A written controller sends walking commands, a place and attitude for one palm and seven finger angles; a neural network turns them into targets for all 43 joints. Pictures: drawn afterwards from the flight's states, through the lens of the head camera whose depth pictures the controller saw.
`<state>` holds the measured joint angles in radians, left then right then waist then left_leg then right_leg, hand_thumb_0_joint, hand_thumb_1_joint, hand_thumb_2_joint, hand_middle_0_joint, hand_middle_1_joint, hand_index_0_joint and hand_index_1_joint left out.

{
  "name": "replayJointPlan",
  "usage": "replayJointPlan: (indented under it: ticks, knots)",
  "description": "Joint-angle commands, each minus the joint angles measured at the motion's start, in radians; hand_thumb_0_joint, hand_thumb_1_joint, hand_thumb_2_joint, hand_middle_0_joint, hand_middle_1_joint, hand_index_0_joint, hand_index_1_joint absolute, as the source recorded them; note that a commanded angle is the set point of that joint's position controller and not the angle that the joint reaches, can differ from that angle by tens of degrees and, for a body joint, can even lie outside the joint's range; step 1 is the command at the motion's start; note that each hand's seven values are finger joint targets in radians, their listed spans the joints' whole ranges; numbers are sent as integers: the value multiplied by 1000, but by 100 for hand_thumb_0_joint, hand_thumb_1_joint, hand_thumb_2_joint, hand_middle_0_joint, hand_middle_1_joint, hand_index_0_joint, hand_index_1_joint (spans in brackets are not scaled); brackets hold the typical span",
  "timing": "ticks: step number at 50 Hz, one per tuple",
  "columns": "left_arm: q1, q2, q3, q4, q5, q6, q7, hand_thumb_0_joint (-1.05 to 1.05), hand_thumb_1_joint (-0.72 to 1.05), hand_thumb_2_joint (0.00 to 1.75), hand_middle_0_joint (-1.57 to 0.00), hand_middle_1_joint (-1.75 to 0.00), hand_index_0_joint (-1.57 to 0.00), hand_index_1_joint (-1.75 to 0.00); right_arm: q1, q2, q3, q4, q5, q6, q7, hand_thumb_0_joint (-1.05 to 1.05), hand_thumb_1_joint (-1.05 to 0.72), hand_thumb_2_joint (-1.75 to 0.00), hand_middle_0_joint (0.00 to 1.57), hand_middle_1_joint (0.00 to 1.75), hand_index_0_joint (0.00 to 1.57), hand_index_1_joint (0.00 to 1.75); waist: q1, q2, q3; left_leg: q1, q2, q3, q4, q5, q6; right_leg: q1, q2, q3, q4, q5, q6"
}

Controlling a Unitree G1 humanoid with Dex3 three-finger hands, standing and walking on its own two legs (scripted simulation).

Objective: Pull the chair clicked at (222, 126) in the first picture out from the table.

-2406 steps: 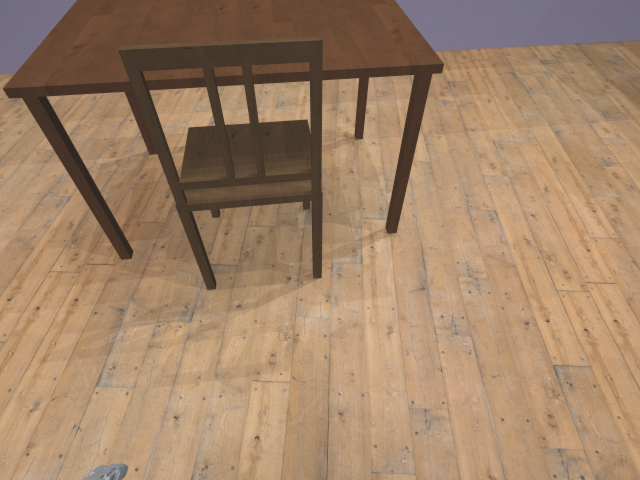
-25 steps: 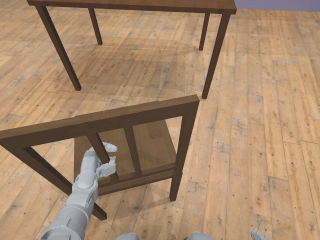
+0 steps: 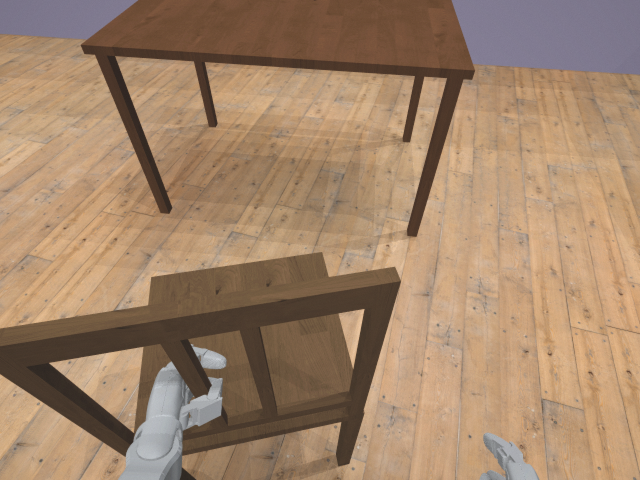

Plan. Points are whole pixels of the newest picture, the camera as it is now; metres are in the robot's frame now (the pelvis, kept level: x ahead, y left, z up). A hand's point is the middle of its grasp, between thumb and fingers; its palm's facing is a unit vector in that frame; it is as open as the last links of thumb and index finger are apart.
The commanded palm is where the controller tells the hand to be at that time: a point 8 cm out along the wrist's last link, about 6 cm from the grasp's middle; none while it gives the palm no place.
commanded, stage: stop walking, hand still on the chair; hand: left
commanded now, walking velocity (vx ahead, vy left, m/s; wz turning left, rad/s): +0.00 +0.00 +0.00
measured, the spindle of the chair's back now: (201, 387) +0.26 +0.19 -0.08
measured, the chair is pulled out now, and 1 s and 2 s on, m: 0.79 0.79 0.79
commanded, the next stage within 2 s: open the thumb and straighten the fingers in 0.20 s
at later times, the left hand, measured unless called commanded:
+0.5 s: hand (213, 394) +0.24 +0.17 -0.07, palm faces +0.12 -0.98 -0.16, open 6.7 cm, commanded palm +0.21 +0.21 -0.05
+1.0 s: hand (209, 395) +0.24 +0.17 -0.07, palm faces +0.15 -0.97 -0.19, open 16.8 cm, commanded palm +0.21 +0.22 -0.05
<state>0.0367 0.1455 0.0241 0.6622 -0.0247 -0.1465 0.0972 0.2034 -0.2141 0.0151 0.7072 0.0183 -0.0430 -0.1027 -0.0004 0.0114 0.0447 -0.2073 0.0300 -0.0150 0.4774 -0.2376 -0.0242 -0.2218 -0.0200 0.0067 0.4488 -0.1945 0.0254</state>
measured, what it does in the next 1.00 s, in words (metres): stands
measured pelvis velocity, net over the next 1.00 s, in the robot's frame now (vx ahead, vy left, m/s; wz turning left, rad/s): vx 0.04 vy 0.00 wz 0.05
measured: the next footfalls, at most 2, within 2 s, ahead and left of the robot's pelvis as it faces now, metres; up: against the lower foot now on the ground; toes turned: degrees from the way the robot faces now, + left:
none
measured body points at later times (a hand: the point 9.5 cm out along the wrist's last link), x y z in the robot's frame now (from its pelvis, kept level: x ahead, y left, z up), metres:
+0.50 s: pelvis +0.02 -0.01 -0.02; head +0.04 +0.00 +0.43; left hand +0.23 +0.22 -0.06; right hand +0.17 -0.25 -0.11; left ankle +0.01 +0.13 -0.74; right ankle +0.03 -0.14 -0.74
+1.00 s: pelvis +0.04 +0.00 -0.04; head +0.08 -0.01 +0.40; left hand +0.23 +0.22 -0.06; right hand +0.22 -0.24 -0.13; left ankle +0.01 +0.13 -0.74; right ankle +0.03 -0.14 -0.74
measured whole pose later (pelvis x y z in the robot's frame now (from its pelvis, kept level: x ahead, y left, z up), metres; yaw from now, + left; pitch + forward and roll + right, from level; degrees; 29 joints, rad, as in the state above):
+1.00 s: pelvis +0.04 +0.00 -0.04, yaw +3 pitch +11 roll -1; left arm 0.37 0.18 0.02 0.03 -0.07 0.15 0.06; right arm 0.24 -0.24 0.01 0.53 0.03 -0.11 -0.09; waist -0.03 0.05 -0.13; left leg -0.61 0.01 -0.07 0.88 -0.47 -0.03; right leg -0.60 -0.04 -0.04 0.86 -0.45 0.02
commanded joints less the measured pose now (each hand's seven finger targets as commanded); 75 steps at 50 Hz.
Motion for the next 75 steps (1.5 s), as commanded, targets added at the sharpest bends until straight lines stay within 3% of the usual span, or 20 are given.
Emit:
replayJointPlan:
  ticks: [1, 13, 15, 16, 17, 18, 21, 23, 25, 26, 27, 32, 36, 45, 53, 60, 64, 67, 72, 75]
  knots:
    - [-164, 164, 37, -236, 21, -40, 18, 0, 90, 90, -50, -145, -50, -145, -60, -122, -46, -134, -3, -38, -13, 0, -90, -90, 20, 30, 20, 30, -4, 43, -190, 79, 70, -51, -66, 216, 38, 64, -66, 54, -54, 173, -43]
    - [-106, 156, 27, -271, 14, -21, 19, 0, 90, 90, -50, -145, -50, -145, -77, -121, -42, -154, -1, -7, -15, 0, -90, -90, 20, 30, 20, 30, -6, 20, -183, 77, 69, -50, -63, 221, 35, 79, -77, 46, -64, 196, -45]
    - [-62, 192, 65, -286, 13, -22, 23, 0, 90, 90, -50, -145, -50, -145, -74, -123, -46, -154, -1, -5, -16, 0, -90, -90, 20, 30, 20, 30, -2, 39, -182, 82, 71, -52, -68, 227, 36, 81, -75, 44, -66, 197, -45]
    - [15, 36, -38, -234, -62, 18, -7, 0, 78, 84, -50, -145, -50, -145, -76, -153, -49, -164, 49, -20, 16, 0, -90, -90, 20, 30, 20, 30, -65, -91, -146, -61, 24, -5, -35, 99, 29, -13, -45, -55, -2, 94, -33]
    - [-54, 111, 26, -319, -67, 4, -20, 0, 66, 78, -50, -145, -50, -145, -92, -164, -54, -175, 48, -31, 28, 0, -90, -90, 20, 30, 20, 30, -42, -114, -149, -121, 18, -3, -15, 41, 32, -39, -39, -53, 23, 47, -34]
    - [-46, 143, 46, -383, -67, -10, -26, 0, 54, 73, -50, -145, -50, -145, -104, -158, -62, -192, 44, -47, 32, 0, -90, -90, 20, 30, 20, 30, -37, -41, -176, -136, 3, 7, 11, 7, 35, -59, -37, -47, 42, 8, -35]
    - [30, 126, 16, -487, -53, 8, -35, 0, 17, 55, -50, -145, -50, -145, -101, -148, -58, -227, 37, -78, 44, 0, -90, -90, 20, 30, 20, 30, -29, 47, -210, -181, -7, 9, 65, -17, 33, -116, -30, -53, 101, -34, -43]
    - [78, 109, 4, -551, -51, 28, -31, 0, -7, 43, -50, -145, -50, -145, -95, -145, -61, -248, 31, -99, 43, 0, -90, -90, 20, 30, 20, 30, -19, 62, -261, -190, -9, 8, 104, 16, 32, -137, -25, -58, 142, -11, -45]
    - [156, 120, 20, -574, -57, 68, -23, 0, -31, 32, -50, -145, -50, -145, -85, -153, -62, -262, 31, -111, 39, 0, -90, -90, 20, 30, 20, 30, -13, 26, -277, -218, -9, 3, 134, 31, 32, -153, -22, -63, 172, 6, -43]
    - [135, 99, -4, -600, -57, 85, -20, 0, -43, 26, -47, -138, -47, -138, -87, -152, -57, -269, 31, -115, 37, 0, -90, -90, 20, 30, 20, 30, -25, 22, -270, -229, -9, 1, 149, 33, 33, -179, -22, -66, 184, 9, -40]
    - [87, 180, 76, -599, -53, 99, -11, 0, -55, 20, -45, -130, -45, -130, -70, -165, -63, -263, 26, -115, 30, 0, -90, -90, 20, 30, 20, 30, -27, 2, -285, -248, -12, -1, 166, 32, 33, -186, -20, -64, 200, 15, -37]
    - [139, 119, 30, -685, -58, 154, -23, 0, -55, 20, -32, -94, -32, -94, -45, -162, -60, -292, 23, -128, 15, 0, -90, -90, 20, 30, 20, 30, -32, -1, -335, -259, -19, 0, 228, 89, 36, -215, -17, -74, 255, 67, -34]
    - [151, 113, 18, -736, -61, 182, -27, 0, -55, 20, -22, -65, -22, -65, -25, -166, -60, -300, 19, -139, 6, 0, -90, -90, 20, 30, 20, 30, -44, -29, -349, -272, -22, -8, 266, 116, 37, -235, -15, -80, 283, 96, -30]
    - [275, 160, 74, -802, -49, 239, -28, 0, -55, 20, 0, 0, 0, 0, -6, -155, -61, -327, 15, -119, 0, 0, -90, -90, 20, 30, 20, 30, -28, -26, -359, -304, -26, -6, 308, 173, 38, -220, -18, -80, 315, 176, -33]
    - [275, 152, 50, -858, -54, 239, -40, 0, -55, 20, 0, 0, 0, 0, 0, -156, -57, -337, 13, -117, -7, 0, -90, -90, 20, 30, 20, 30, -51, -2, -322, -321, -28, -14, 329, 129, 43, -277, -14, -85, 318, 114, -28]
    - [437, 147, 57, -887, -59, 244, -47, 0, -55, 20, 0, 0, 0, 0, -16, -143, -65, -351, 18, -120, -7, 0, -90, -90, 20, 30, 20, 30, -22, 10, -350, -332, -31, -16, 326, 143, 39, -247, -15, -91, 327, 113, -36]
    - [465, 159, 68, -902, -54, 250, -39, 0, -55, 20, 0, 0, 0, 0, -26, -139, -67, -354, 16, -113, -12, 0, -90, -90, 20, 30, 20, 30, -27, -5, -295, -369, -31, -22, 324, 82, 43, -285, -9, -93, 318, 45, -35]
    - [493, 149, 53, -972, -50, 230, -34, 0, -55, 20, 0, 0, 0, 0, -25, -131, -66, -368, 18, -118, -15, 0, -90, -90, 20, 30, 20, 30, -25, 39, -310, -360, -33, -22, 327, 58, 42, -306, -8, -93, 326, -6, -37]
    - [558, 111, -6, -1017, -46, 220, -33, 0, -55, 20, 0, 0, 0, 0, -23, -129, -66, -374, 18, -131, -17, 0, -90, -90, 20, 30, 20, 30, -37, 18, -310, -364, -33, -35, 339, 46, 42, -338, -4, -103, 339, -33, -36]
    - [619, 137, 27, -1004, -41, 230, -32, 0, -55, 20, 0, 0, 0, 0, -31, -126, -70, -373, 19, -125, -20, 0, -90, -90, 20, 30, 20, 30, -25, 6, -293, -390, -34, -36, 342, 26, 42, -343, -2, -103, 343, -52, -38]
